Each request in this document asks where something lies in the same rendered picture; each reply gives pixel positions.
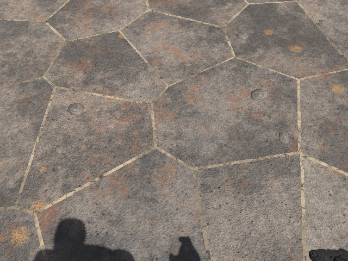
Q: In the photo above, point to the right robot hand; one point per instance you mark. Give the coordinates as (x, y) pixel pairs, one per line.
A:
(329, 255)

